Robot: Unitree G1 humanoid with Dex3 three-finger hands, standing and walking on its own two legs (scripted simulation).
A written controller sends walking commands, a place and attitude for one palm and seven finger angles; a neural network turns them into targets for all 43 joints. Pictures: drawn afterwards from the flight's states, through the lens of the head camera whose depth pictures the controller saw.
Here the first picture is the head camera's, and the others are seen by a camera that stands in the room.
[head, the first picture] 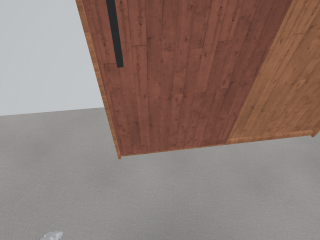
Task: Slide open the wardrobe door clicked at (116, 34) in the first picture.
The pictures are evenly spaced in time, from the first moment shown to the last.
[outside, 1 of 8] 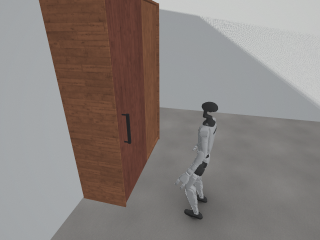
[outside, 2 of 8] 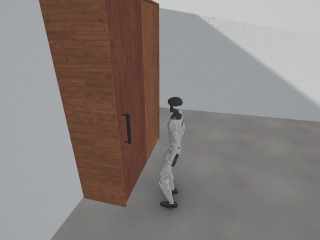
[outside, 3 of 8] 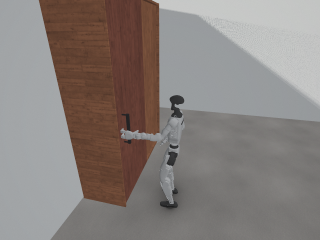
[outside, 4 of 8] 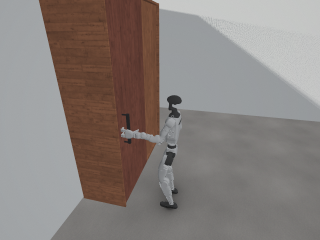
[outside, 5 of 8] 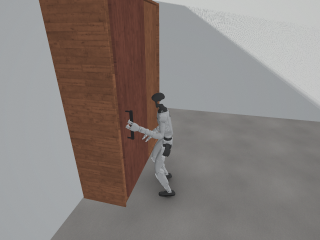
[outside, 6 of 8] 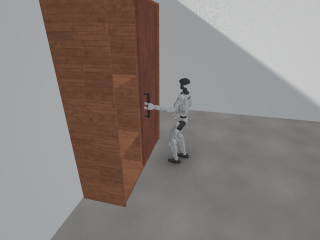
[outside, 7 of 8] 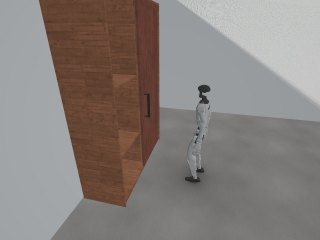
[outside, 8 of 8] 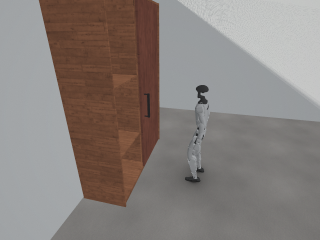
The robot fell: no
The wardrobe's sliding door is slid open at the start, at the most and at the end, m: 0.00 0.68 0.67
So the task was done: yes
